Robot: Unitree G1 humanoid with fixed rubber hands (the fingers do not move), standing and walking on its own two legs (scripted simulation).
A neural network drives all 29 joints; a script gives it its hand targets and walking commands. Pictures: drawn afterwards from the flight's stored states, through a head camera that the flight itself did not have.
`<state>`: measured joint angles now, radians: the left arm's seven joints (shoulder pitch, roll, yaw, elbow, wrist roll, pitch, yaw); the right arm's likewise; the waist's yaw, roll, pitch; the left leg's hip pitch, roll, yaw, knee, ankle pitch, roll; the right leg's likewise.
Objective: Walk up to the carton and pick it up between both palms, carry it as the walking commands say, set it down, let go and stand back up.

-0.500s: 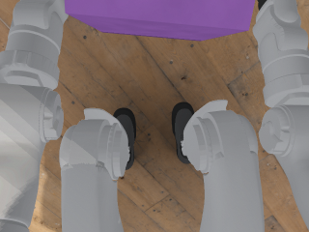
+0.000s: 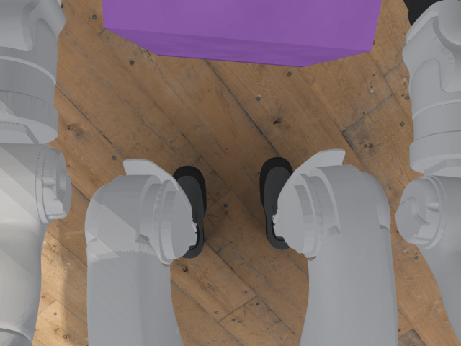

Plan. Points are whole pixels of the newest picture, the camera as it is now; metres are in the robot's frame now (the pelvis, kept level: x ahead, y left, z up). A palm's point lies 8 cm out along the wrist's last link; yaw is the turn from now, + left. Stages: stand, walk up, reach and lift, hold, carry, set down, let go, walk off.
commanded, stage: set down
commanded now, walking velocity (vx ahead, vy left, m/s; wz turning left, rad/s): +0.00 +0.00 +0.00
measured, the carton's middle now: out of the picture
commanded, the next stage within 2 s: let go in 1.26 s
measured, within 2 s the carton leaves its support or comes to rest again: neither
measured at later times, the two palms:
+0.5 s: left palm out of the picture +0.55 +0.22 +0.00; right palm out of the picture +0.50 -0.25 -0.01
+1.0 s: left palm out of the picture +0.56 +0.23 +0.16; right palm out of the picture +0.50 -0.26 +0.15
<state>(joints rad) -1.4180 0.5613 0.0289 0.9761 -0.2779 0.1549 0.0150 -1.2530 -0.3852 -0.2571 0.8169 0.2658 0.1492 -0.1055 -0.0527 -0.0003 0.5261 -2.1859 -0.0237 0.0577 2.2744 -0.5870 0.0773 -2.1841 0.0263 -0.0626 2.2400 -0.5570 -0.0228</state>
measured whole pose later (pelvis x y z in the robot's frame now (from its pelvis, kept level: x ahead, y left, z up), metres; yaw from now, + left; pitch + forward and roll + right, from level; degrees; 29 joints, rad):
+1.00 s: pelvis +0.00 +0.00 +0.25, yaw +1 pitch +24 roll -1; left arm -1.32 0.62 0.14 0.76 -0.22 0.40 -0.08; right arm -1.15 -0.40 -0.27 0.49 0.20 0.43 -0.11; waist -0.08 0.01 0.52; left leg -1.42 -0.06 0.01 1.40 -0.41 0.05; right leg -1.42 0.04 -0.01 1.38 -0.39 -0.01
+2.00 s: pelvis +0.10 -0.02 +0.40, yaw +1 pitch +1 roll +0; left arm 0.00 0.20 0.13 0.59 0.06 0.10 -0.06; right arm 0.10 -0.19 -0.05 0.49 0.00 0.12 0.08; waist -0.05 -0.01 0.10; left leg -0.36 -0.03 -0.03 0.66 -0.31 0.01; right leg -0.37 0.06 0.00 0.64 -0.29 -0.05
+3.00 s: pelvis +0.14 -0.02 +0.42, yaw +2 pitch -3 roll +0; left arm 0.27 0.32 0.08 0.72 0.04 0.00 0.01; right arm 0.26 -0.34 -0.07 0.74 -0.05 0.01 0.00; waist 0.00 0.01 -0.11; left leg -0.15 -0.03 -0.04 0.49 -0.29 0.00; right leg -0.16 0.05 -0.01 0.50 -0.29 -0.06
